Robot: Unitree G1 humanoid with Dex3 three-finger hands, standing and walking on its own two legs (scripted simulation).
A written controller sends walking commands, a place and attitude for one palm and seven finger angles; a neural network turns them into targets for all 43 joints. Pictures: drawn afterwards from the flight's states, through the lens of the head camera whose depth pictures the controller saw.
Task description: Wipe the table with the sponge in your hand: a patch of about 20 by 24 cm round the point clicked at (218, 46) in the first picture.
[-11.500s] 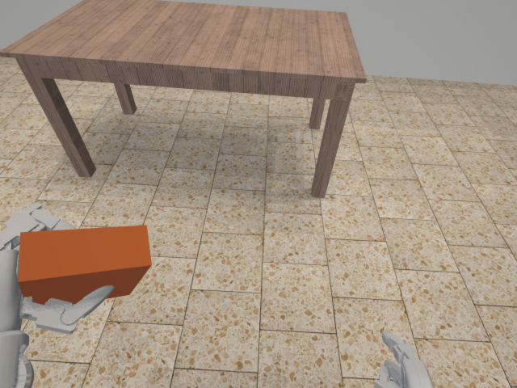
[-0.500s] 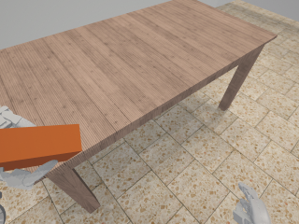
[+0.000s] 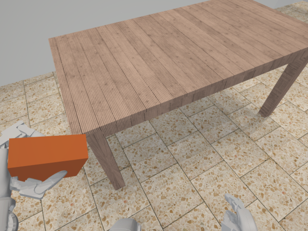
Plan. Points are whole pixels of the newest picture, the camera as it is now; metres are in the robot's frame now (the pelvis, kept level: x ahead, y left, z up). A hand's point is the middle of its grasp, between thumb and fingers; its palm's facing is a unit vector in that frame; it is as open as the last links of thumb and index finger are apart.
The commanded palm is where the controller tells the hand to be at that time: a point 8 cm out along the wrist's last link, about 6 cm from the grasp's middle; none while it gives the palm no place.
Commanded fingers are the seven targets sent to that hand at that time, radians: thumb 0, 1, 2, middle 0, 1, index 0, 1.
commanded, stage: take the last steps up to it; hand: left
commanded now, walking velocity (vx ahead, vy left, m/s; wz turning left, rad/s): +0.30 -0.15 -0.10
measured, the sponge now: (60, 159) +0.23 +0.20 +0.14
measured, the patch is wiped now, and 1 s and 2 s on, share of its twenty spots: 0.00 0.00 0.00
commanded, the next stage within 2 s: none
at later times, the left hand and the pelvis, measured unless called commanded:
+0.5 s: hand (70, 158) +0.22 +0.17 +0.16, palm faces +0.36 -0.81 -0.47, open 9.3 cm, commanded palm +0.15 +0.21 +0.18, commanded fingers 0.00 0.10 1.30 -1.20 -1.60 -1.20 -1.60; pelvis -0.02 -0.06 -0.02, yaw -2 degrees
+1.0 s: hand (121, 120) +0.30 +0.09 +0.18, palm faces +0.30 -0.85 -0.43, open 9.3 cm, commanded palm +0.24 +0.13 +0.18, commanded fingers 0.00 0.10 1.30 -1.20 -1.60 -1.20 -1.60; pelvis +0.06 -0.13 +0.00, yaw -5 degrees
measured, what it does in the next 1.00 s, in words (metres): steps to the right: left foot, then right foot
